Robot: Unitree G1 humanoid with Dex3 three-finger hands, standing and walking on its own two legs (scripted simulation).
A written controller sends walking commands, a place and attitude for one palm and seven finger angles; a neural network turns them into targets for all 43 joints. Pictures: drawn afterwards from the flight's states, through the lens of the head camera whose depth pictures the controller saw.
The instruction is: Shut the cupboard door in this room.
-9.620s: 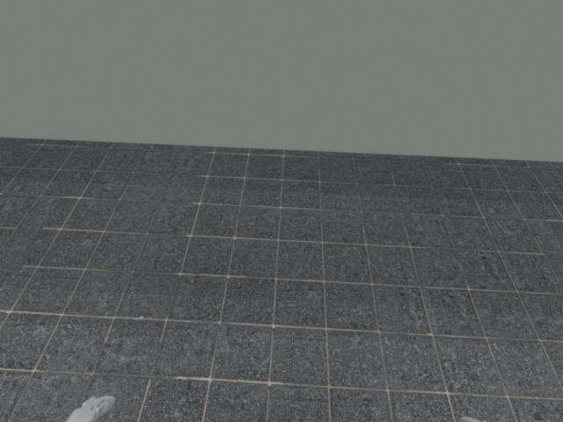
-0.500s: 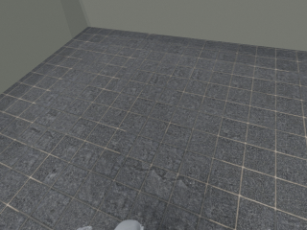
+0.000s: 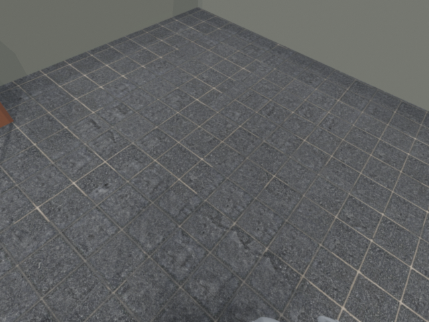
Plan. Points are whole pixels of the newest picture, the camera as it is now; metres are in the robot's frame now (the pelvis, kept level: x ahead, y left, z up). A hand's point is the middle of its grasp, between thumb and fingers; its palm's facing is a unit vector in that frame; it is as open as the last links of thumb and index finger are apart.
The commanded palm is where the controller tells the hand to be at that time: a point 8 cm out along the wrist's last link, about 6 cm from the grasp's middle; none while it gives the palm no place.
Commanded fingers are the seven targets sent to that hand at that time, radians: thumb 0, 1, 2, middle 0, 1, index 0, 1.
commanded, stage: turn or walk to find it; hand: left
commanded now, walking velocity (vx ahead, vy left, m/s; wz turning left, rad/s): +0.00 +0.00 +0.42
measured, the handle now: out of the picture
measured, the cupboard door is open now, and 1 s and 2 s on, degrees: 56 56 56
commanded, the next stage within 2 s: stand and wait in 0.70 s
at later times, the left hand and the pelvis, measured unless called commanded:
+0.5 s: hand out of the picture +0.06 +0.15 -0.14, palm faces +0.20 -0.93 -0.30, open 7.4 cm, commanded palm none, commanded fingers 0.00 0.90 0.90 -0.20 -0.30 -0.20 -0.30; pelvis -0.02 -0.06 +0.00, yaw +13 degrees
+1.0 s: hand out of the picture -0.15 +0.15 -0.19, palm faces +0.45 -0.87 -0.22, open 7.4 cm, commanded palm none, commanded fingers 0.00 0.90 0.90 -0.20 -0.30 -0.20 -0.30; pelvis -0.05 -0.02 -0.01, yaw +22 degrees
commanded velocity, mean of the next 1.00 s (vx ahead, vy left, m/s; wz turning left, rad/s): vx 0.00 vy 0.00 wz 0.29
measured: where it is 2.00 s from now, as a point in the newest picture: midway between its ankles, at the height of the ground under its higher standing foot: outside the picture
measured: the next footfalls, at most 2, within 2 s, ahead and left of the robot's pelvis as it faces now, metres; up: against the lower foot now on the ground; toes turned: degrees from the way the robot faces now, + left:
right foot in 0.36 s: +0.04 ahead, -0.14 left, +0.00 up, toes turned +5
left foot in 0.90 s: -0.07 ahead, +0.08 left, +0.00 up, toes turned +26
